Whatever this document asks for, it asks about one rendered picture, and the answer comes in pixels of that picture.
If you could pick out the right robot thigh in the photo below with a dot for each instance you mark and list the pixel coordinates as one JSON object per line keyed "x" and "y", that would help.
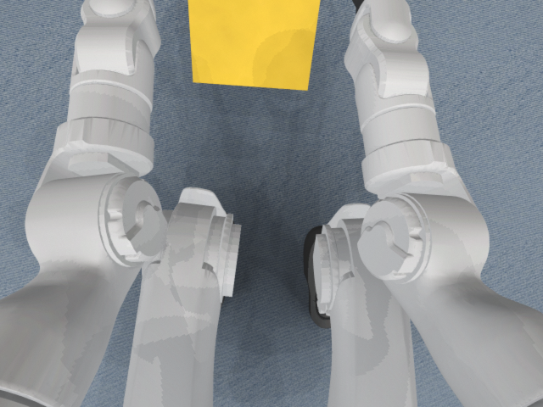
{"x": 372, "y": 353}

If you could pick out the right robot forearm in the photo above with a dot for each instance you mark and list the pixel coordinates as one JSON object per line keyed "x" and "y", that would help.
{"x": 395, "y": 106}

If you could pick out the carton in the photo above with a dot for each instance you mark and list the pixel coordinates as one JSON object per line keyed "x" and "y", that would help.
{"x": 261, "y": 43}

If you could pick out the left robot shin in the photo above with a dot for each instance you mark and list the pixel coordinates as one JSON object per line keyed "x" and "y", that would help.
{"x": 191, "y": 195}

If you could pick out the left robot upper arm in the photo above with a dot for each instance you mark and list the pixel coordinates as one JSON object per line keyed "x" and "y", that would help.
{"x": 91, "y": 236}

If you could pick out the right robot upper arm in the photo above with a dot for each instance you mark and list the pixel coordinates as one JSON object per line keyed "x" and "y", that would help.
{"x": 429, "y": 251}

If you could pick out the left robot forearm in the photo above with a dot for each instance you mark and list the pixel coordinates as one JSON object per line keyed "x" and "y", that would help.
{"x": 111, "y": 94}

